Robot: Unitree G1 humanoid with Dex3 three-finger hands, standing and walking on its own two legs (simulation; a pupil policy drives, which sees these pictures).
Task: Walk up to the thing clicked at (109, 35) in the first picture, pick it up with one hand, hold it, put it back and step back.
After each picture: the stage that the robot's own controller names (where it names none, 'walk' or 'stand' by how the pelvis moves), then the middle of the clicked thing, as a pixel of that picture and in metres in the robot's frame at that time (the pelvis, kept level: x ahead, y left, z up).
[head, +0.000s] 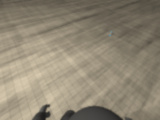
stand; (110, 33) +2.26 -0.62 -0.72
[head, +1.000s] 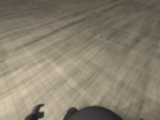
walk; (98, 36) +2.18 -0.13 -0.70
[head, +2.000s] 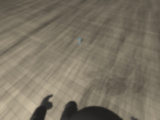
walk; (79, 41) +1.55 +0.26 -0.71
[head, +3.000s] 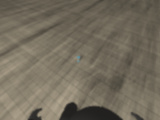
walk; (78, 59) +1.03 +0.22 -0.70
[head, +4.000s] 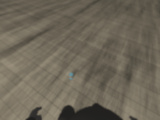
walk; (71, 76) +0.65 +0.21 -0.71
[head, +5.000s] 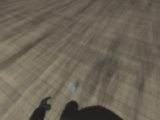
walk; (73, 89) +0.41 +0.18 -0.70
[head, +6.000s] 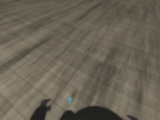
stand; (70, 100) +0.31 +0.19 -0.72
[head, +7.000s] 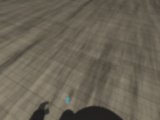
stand; (67, 100) +0.29 +0.23 -0.72
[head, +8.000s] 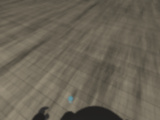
stand; (70, 99) +0.32 +0.19 -0.73
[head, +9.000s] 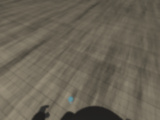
stand; (70, 100) +0.31 +0.19 -0.73
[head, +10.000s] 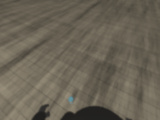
go down; (71, 100) +0.31 +0.18 -0.73
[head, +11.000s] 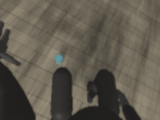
go down; (59, 59) +0.41 +0.20 -0.31
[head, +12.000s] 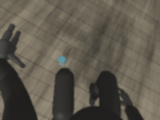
approach; (62, 60) +0.41 +0.20 -0.30
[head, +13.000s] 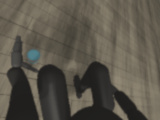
close in; (33, 57) +0.40 +0.24 -0.22
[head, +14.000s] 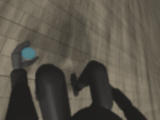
close; (28, 55) +0.39 +0.25 -0.23
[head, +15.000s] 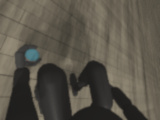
lift; (31, 56) +0.38 +0.23 -0.23
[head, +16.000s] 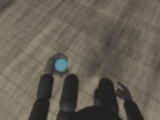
lift; (62, 67) +0.33 +0.19 -0.02
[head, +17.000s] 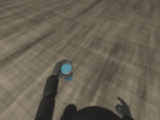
hold; (67, 72) +0.32 +0.15 +0.03
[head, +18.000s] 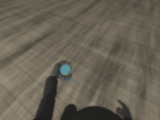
hold; (66, 73) +0.32 +0.16 +0.01
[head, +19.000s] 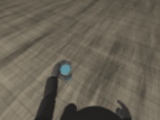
hold; (66, 73) +0.32 +0.16 +0.01
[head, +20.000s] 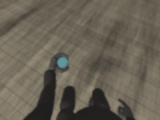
crouch; (63, 65) +0.38 +0.17 -0.05
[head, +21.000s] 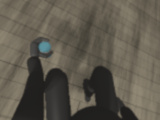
lower; (46, 50) +0.44 +0.23 -0.14
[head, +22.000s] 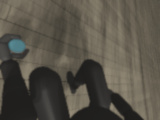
lower; (17, 48) +0.43 +0.26 -0.24
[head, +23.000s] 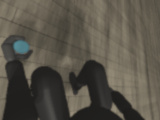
lower; (21, 49) +0.43 +0.26 -0.23
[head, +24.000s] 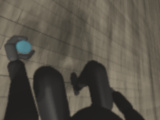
lower; (24, 49) +0.42 +0.26 -0.22
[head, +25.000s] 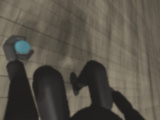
lower; (23, 49) +0.43 +0.26 -0.22
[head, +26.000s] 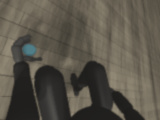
open; (28, 52) +0.42 +0.25 -0.23
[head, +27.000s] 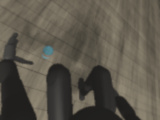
stand; (47, 52) +0.43 +0.23 -0.25
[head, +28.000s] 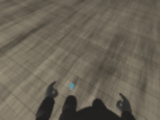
stand; (71, 86) +0.38 +0.15 -0.61
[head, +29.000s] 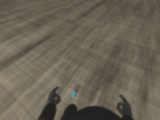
stand; (73, 94) +0.38 +0.16 -0.67
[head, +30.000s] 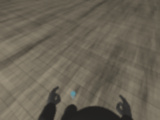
stand; (73, 94) +0.37 +0.15 -0.67
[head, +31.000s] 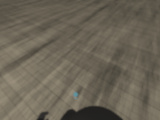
stand; (75, 95) +0.39 +0.15 -0.72
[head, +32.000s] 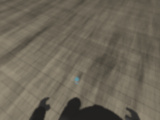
walk; (76, 80) +0.49 +0.14 -0.70
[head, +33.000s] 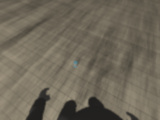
walk; (75, 64) +0.77 +0.15 -0.70
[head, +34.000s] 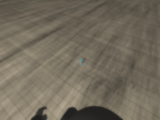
stand; (80, 62) +1.03 +0.16 -0.70
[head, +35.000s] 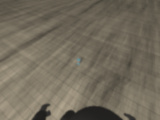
stand; (78, 61) +1.02 +0.19 -0.73
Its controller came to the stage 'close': yes
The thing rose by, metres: 0.73
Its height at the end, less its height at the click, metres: +0.00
